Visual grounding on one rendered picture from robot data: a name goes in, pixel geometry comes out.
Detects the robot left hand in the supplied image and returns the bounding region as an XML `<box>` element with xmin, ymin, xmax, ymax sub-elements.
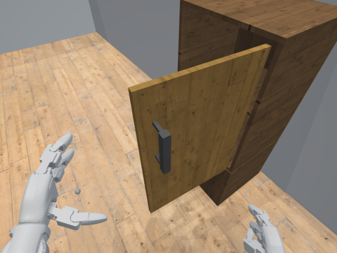
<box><xmin>18</xmin><ymin>133</ymin><xmax>107</xmax><ymax>231</ymax></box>

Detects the robot right hand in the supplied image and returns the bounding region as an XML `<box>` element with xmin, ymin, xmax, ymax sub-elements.
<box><xmin>243</xmin><ymin>204</ymin><xmax>285</xmax><ymax>253</ymax></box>

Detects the robot left forearm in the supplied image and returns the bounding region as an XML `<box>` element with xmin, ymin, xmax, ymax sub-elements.
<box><xmin>1</xmin><ymin>222</ymin><xmax>51</xmax><ymax>253</ymax></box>

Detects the cupboard door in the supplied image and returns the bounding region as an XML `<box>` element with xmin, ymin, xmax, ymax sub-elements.
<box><xmin>128</xmin><ymin>44</ymin><xmax>271</xmax><ymax>213</ymax></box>

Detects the handle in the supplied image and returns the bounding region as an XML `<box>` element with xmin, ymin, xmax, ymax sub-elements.
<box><xmin>152</xmin><ymin>120</ymin><xmax>171</xmax><ymax>174</ymax></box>

